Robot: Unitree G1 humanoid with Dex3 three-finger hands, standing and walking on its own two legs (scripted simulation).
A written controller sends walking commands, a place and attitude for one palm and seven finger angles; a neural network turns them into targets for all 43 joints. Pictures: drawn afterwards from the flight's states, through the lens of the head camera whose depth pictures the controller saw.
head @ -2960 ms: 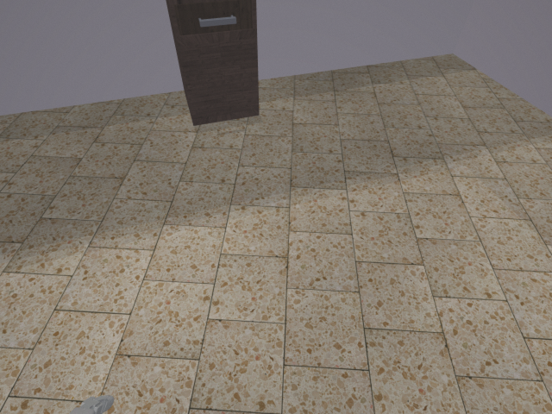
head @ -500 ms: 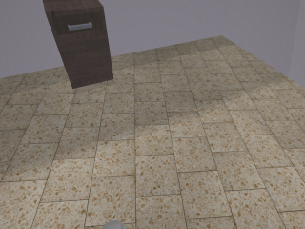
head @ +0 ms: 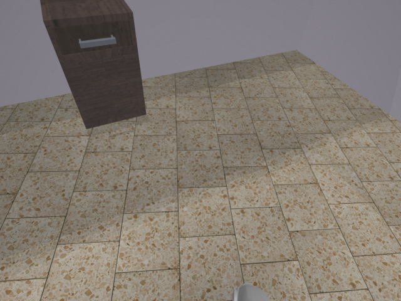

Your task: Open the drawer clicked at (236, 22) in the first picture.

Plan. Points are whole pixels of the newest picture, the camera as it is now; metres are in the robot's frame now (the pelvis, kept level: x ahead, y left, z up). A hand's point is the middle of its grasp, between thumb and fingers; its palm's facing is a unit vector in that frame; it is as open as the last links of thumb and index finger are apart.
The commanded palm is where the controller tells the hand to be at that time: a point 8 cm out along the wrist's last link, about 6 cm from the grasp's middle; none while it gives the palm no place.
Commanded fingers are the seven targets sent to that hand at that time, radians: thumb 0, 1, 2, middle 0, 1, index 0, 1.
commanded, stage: walk to a spot facing it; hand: left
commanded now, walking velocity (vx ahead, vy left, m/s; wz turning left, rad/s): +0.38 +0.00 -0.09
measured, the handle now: (97, 40) +1.34 +0.63 -0.16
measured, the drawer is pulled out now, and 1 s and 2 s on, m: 0.00 0.00 0.00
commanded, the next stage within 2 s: turn to face it in 1.60 s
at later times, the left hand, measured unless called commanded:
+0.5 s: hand (159, 249) +0.27 +0.11 -0.16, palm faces +0.06 -0.97 -0.25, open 7.1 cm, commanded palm none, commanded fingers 0.00 0.90 0.90 -0.20 -0.30 -0.20 -0.30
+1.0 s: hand (157, 208) +0.40 +0.14 -0.19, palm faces +0.13 -0.98 -0.15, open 7.4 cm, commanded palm none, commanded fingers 0.00 0.90 0.90 -0.20 -0.30 -0.20 -0.30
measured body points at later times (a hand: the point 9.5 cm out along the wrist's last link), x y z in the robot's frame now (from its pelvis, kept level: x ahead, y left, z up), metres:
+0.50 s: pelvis +0.23 -0.08 +0.00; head +0.23 -0.10 +0.44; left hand +0.27 +0.16 -0.14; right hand +0.25 -0.31 -0.17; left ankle +0.26 +0.09 -0.66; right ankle +0.22 -0.14 -0.75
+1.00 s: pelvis +0.45 -0.02 -0.01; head +0.46 -0.01 +0.44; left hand +0.39 +0.19 -0.17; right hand +0.54 -0.25 -0.15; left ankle +0.48 +0.06 -0.75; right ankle +0.43 -0.16 -0.65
